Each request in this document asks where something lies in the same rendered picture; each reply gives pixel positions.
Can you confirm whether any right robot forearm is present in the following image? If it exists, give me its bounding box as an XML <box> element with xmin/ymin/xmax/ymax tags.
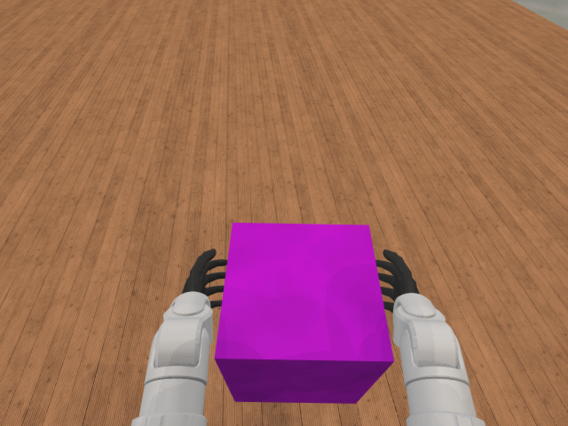
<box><xmin>393</xmin><ymin>293</ymin><xmax>485</xmax><ymax>426</ymax></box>

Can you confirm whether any carton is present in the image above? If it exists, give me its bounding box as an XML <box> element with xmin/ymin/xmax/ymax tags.
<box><xmin>215</xmin><ymin>223</ymin><xmax>394</xmax><ymax>404</ymax></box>

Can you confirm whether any robot left hand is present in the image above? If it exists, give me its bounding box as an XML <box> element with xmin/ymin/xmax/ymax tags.
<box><xmin>182</xmin><ymin>248</ymin><xmax>227</xmax><ymax>309</ymax></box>

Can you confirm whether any left robot forearm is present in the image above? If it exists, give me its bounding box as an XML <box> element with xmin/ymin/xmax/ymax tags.
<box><xmin>131</xmin><ymin>292</ymin><xmax>213</xmax><ymax>426</ymax></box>

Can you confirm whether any robot right hand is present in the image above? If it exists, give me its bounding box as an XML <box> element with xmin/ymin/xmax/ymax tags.
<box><xmin>375</xmin><ymin>249</ymin><xmax>420</xmax><ymax>313</ymax></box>

